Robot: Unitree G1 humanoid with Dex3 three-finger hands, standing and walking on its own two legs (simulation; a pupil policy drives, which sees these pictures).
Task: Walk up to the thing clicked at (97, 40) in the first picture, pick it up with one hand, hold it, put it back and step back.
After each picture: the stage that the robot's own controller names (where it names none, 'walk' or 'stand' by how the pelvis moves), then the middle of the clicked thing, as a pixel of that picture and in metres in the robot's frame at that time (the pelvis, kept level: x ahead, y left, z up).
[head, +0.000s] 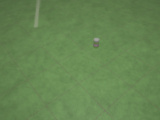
stand; (96, 43) +1.49 -0.13 -0.72
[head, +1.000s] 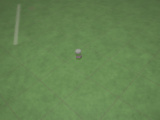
walk; (78, 54) +1.36 +0.19 -0.70
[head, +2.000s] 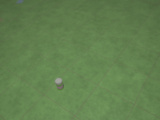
walk; (59, 84) +0.87 +0.33 -0.72
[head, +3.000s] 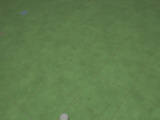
walk; out of the picture +0.56 +0.23 -0.72
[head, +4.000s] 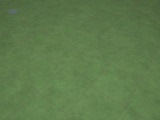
stand; out of the picture +0.41 +0.20 -0.72
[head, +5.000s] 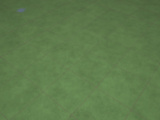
stand; out of the picture +0.39 +0.19 -0.72
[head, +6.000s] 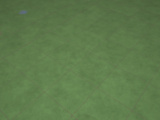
stand; out of the picture +0.40 +0.20 -0.72
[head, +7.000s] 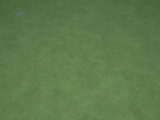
stand; out of the picture +0.41 +0.21 -0.73
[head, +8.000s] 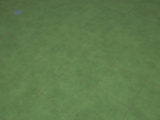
stand; out of the picture +0.39 +0.21 -0.73
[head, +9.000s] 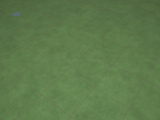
go down; out of the picture +0.38 +0.22 -0.73
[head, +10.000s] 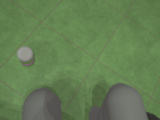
go down; (26, 57) +0.49 +0.21 -0.33
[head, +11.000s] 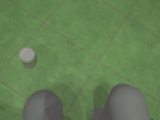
approach; (28, 58) +0.49 +0.21 -0.32
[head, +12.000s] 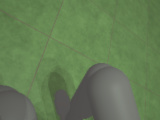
close in; out of the picture +0.48 +0.26 -0.24
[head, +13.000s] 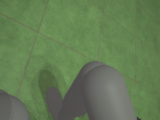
close; out of the picture +0.47 +0.27 -0.24
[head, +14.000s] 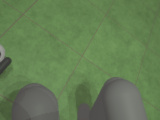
lift; out of the picture +0.41 +0.27 -0.14
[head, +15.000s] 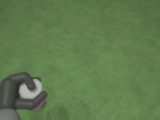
lift; (34, 96) +0.33 +0.18 +0.00
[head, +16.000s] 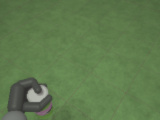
hold; (41, 102) +0.32 +0.16 -0.03
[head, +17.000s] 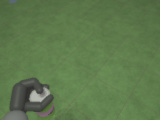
hold; (43, 104) +0.32 +0.16 -0.03
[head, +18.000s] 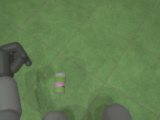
crouch; (59, 83) +0.48 +0.11 -0.49
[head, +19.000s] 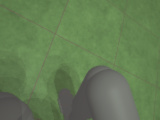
lower; out of the picture +0.51 +0.16 -0.28
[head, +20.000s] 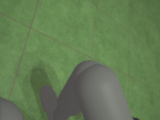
lower; out of the picture +0.50 +0.17 -0.27
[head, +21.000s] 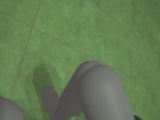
lower; out of the picture +0.51 +0.15 -0.27
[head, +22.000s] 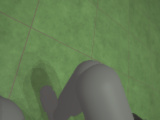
lower; out of the picture +0.51 +0.12 -0.27
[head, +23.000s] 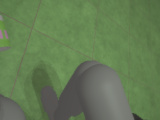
lower; out of the picture +0.52 +0.07 -0.27
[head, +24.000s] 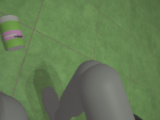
open; (12, 33) +0.53 +0.02 -0.26
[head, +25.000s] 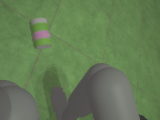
stand; (41, 33) +0.55 -0.03 -0.27
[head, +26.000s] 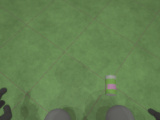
walk; (110, 85) +0.46 -0.18 -0.50
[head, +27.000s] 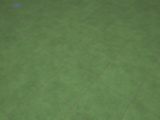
stand; out of the picture +0.39 -0.24 -0.69
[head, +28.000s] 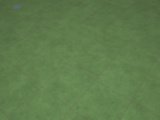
stand; out of the picture +0.39 -0.28 -0.69
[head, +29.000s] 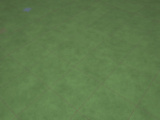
stand; out of the picture +0.38 -0.34 -0.74
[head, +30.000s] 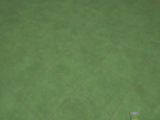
walk; out of the picture +0.43 -0.40 -0.72
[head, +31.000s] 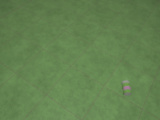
walk; (126, 87) +0.73 -0.44 -0.74
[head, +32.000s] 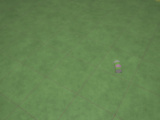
stand; (117, 66) +1.07 -0.26 -0.72
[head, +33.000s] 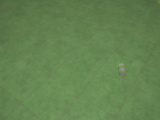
stand; (122, 69) +1.06 -0.35 -0.73
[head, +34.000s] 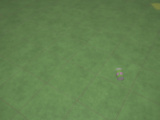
stand; (119, 74) +1.04 -0.35 -0.75
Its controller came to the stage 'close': yes
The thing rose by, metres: 0.70
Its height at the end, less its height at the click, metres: -0.02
